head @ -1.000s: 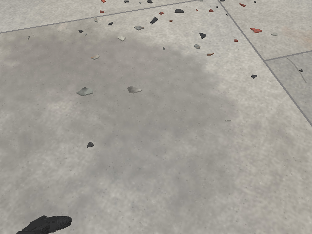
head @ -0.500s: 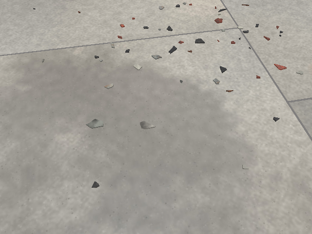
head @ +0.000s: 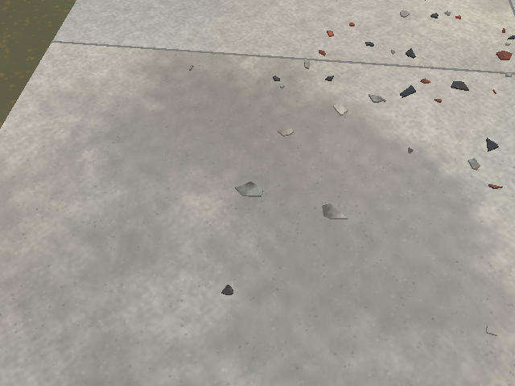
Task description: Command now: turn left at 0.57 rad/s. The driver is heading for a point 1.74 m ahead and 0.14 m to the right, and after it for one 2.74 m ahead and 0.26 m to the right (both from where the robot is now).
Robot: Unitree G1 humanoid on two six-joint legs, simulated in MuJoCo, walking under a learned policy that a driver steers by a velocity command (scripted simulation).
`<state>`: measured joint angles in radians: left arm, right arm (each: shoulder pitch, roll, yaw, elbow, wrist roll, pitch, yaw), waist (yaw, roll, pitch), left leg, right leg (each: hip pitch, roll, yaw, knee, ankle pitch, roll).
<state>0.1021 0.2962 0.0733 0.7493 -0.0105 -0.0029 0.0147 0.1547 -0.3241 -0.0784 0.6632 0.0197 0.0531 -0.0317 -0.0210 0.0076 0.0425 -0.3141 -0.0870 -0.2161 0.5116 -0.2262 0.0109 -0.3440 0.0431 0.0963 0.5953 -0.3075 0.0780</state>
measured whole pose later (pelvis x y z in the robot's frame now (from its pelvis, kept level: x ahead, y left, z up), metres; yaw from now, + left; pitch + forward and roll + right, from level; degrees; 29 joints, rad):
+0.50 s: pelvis +0.00 +0.01 +0.00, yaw +10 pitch +0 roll +0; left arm 0.18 0.29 0.04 0.80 0.01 0.00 0.01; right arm 0.17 -0.26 -0.04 0.68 -0.02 0.05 -0.01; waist 0.04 -0.04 0.05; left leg -0.22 -0.02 -0.03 0.49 -0.27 0.02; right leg -0.25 -0.06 -0.01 0.54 -0.35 0.04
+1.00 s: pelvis +0.00 -0.03 -0.01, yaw -1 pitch +0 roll +1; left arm 0.20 0.32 0.07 0.77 0.00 0.03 -0.02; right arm 0.12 -0.32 -0.08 0.75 0.00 0.04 -0.05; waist 0.01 0.04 0.08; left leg -0.34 0.06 0.03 0.88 -0.53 -0.05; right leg -0.33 0.01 -0.04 0.65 -0.33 -0.06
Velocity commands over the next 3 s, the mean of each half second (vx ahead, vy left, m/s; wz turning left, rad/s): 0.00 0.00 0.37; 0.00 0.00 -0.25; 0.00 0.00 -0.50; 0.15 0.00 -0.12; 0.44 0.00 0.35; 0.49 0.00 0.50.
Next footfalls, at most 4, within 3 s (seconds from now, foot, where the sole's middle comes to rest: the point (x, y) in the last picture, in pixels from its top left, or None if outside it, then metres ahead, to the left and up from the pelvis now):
0.04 right None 0.06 -0.13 -0.77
0.42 left None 0.01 0.13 -0.77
0.94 right None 0.04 -0.11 -0.77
1.58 left None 0.12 0.09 -0.77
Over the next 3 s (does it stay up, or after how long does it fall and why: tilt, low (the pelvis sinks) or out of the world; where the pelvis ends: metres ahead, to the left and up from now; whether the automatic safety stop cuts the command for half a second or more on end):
stays up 0.62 -0.12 0.00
